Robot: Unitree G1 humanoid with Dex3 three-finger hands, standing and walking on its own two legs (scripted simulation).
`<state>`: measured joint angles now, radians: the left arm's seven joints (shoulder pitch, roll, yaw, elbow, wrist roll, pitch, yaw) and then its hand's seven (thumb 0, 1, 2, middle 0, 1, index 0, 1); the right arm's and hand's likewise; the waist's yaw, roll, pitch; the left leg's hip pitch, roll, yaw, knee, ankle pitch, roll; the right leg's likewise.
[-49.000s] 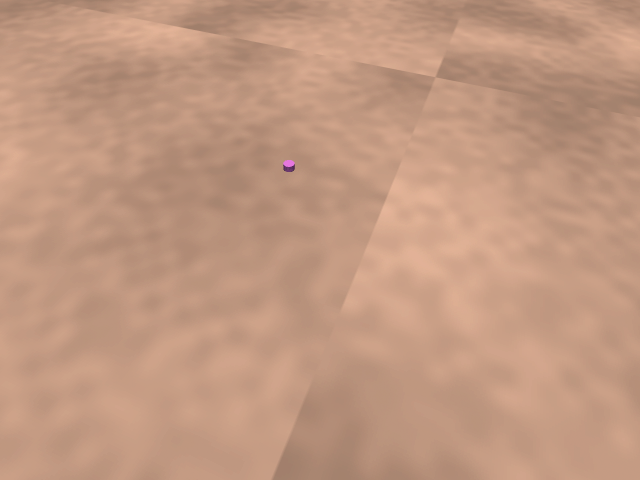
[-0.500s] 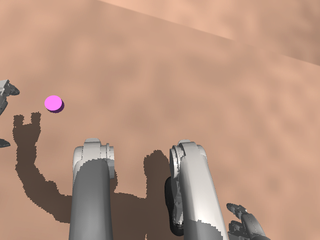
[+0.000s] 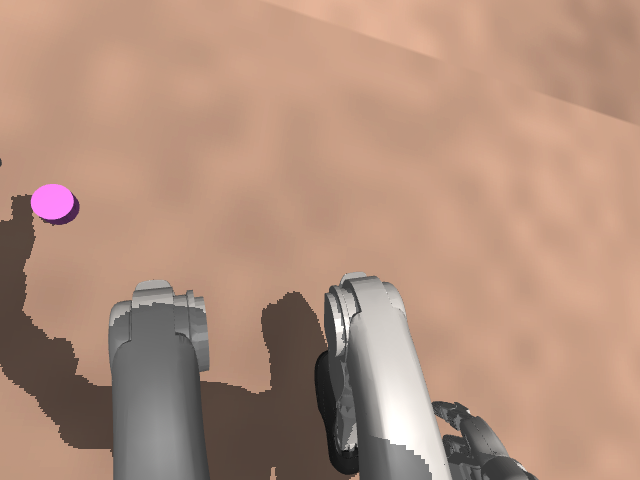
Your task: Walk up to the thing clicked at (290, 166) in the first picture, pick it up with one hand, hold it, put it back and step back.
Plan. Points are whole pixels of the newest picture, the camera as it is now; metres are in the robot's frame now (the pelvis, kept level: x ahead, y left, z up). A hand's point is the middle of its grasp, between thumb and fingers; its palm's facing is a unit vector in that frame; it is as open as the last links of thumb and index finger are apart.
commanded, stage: rise first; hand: left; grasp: from above
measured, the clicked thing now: (56, 204) +0.46 +0.35 -0.31
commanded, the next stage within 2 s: approach in 0.24 s
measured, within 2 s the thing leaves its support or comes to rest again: neither
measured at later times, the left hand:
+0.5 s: hand out of the picture +0.41 +0.38 -0.19, palm faces -0.45 -0.12 -0.88, open 14.1 cm
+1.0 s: hand (34, 155) +0.48 +0.33 -0.17, palm faces -0.43 -0.07 -0.90, open 14.1 cm
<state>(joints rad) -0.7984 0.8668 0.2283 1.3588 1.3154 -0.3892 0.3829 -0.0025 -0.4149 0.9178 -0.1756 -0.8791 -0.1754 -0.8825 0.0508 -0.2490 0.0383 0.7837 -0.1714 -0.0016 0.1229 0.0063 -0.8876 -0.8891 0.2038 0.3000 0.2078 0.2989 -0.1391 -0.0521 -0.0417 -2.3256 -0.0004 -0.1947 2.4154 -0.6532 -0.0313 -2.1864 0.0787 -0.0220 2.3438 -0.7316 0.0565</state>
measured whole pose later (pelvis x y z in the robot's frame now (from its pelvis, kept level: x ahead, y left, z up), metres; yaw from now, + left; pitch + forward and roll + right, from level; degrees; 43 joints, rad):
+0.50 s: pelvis +0.01 -0.01 -0.02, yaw -1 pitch +31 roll -10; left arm -0.86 0.94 0.22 1.44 1.31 -0.41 0.40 0.00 -0.51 0.99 -0.09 -1.00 -0.10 -1.00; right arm 0.04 -0.27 0.08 0.78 -0.22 0.01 0.13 0.00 -0.90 -0.89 0.20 0.30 0.21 0.30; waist -0.18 -0.08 0.01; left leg -2.35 0.00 -0.24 2.48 -0.69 -0.06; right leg -2.23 0.09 -0.05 2.40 -0.74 0.08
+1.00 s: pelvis +0.01 -0.01 -0.01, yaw -2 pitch +33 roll -9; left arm -0.99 0.88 0.16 1.47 1.21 -0.12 0.36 0.00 -0.52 0.97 -0.08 -1.04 -0.10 -1.03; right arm 0.09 -0.27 0.13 0.72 -0.15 -0.02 0.13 0.01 -0.90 -0.89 0.20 0.30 0.21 0.30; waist -0.28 0.00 0.02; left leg -2.35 0.03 -0.22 2.44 -0.69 -0.04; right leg -2.23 0.10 -0.04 2.36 -0.73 0.10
